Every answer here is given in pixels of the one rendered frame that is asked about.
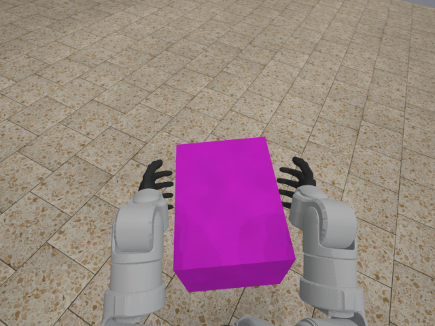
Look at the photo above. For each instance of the robot right forearm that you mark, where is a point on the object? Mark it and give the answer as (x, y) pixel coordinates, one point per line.
(329, 243)

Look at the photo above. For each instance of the robot left forearm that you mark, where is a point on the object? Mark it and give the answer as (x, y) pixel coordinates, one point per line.
(137, 246)

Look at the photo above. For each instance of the right robot hand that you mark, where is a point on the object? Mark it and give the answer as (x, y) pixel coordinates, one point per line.
(305, 177)

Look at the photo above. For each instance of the carton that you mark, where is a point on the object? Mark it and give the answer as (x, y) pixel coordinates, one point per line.
(230, 227)

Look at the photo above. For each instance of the left robot hand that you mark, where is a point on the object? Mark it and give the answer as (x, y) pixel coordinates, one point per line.
(150, 177)

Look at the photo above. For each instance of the robot right shin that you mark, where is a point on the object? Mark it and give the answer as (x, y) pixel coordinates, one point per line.
(244, 316)

